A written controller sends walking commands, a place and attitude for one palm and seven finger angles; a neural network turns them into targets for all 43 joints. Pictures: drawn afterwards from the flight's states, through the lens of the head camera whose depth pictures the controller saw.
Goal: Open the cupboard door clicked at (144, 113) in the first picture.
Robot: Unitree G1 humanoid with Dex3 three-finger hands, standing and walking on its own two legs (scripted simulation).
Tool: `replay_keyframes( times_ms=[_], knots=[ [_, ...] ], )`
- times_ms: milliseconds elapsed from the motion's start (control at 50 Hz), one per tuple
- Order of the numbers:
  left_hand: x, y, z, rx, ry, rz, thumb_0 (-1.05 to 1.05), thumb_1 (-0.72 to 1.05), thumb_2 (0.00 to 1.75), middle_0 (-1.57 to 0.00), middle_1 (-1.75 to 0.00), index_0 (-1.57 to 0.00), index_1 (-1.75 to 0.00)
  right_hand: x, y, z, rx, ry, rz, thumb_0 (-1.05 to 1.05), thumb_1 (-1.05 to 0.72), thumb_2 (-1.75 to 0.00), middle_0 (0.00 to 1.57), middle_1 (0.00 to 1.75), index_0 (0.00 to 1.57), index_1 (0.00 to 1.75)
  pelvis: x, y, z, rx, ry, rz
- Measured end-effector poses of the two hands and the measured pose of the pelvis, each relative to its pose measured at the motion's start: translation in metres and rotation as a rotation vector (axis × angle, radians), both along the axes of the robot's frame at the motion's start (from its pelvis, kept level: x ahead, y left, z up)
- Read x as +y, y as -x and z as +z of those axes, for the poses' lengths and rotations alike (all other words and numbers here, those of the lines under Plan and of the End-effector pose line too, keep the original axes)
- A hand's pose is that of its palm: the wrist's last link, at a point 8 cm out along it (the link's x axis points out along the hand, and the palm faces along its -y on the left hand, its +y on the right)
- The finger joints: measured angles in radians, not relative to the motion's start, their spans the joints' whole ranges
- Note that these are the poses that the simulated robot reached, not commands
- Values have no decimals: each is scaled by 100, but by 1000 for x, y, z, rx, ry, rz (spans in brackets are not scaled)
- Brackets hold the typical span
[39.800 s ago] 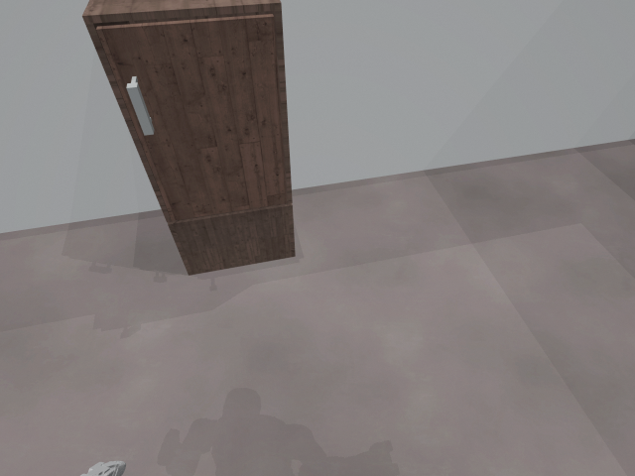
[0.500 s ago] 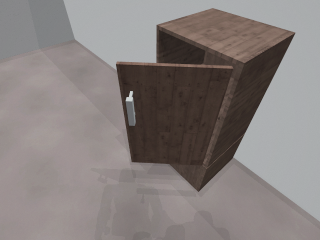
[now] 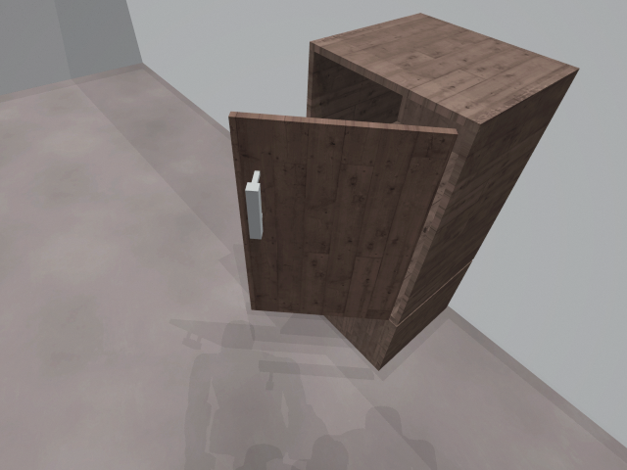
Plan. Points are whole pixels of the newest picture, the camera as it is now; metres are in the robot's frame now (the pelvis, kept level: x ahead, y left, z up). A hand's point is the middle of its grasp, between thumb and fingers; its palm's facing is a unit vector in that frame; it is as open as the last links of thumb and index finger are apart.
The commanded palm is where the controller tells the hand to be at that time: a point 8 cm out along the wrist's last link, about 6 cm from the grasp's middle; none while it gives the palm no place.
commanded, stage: look again from close up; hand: left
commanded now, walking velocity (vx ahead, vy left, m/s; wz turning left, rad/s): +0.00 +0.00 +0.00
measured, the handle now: (256, 205) +0.58 +0.15 -0.02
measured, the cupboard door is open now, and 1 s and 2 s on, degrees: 46 46 46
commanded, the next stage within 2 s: shuffle to correct the standing spot in 0.14 s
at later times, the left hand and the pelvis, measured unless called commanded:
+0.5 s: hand out of the picture -0.02 +0.14 -0.19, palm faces +0.03 -0.99 -0.14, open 7.4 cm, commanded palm none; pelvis +0.01 -0.01 -0.01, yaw +0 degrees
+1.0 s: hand out of the picture +0.06 +0.15 -0.17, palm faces +0.03 -0.98 -0.21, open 7.3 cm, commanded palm none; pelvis +0.06 -0.02 +0.00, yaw +0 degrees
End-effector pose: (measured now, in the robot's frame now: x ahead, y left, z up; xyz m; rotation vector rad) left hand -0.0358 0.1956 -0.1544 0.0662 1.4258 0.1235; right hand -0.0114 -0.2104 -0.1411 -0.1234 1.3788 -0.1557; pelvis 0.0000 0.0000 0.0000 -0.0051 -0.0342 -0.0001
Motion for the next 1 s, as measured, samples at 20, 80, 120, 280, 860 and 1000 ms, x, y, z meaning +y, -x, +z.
replay_keyframes(
  times_ms=[20, 80, 120, 280, 860, 1000],
  knots=[
    [0, 0, 0, 0, -1, 0, 1, 91, 90, -20, -30, -20, -30, 0, 0, 0, 1, -1, -1, 1, -91, -89, 20, 30, 20, 30, 0, 0, 0, 0, 0, 0],
    [0, -2, 1, -4, -5, 0, 1, 91, 90, -20, -30, -20, -30, 0, 2, -1, 5, -5, -3, 1, -91, -89, 20, 30, 19, 30, -1, 0, 0, 0, -1, 0],
    [0, -3, 1, -7, -9, 0, 1, 91, 90, -20, -30, -20, -30, 1, 3, -1, 8, -8, -5, 1, -91, -89, 20, 30, 19, 30, -2, 0, 0, 1, -1, 0],
    [0, -8, 2, -18, -18, 0, 1, 91, 90, -20, -30, -20, -30, 0, 4, -2, 15, -15, -8, 1, -91, -89, 20, 30, 19, 30, -5, 0, 1, 1, -2, 1],
    [11, -86, 14, -88, -98, -21, 1, 92, 90, -20, -30, -20, -30, -8, -45, -13, -2, -40, 14, 3, -93, -89, 20, 30, 19, 30, -13, -49, -2, 18, -9, -1],
    [7, -94, 14, -67, -94, -26, 1, 92, 90, -20, -30, -20, -30, -16, -54, -11, 12, -27, 15, 2, -93, -89, 20, 30, 19, 30, -18, -56, -1, 18, -14, -4]
  ],
)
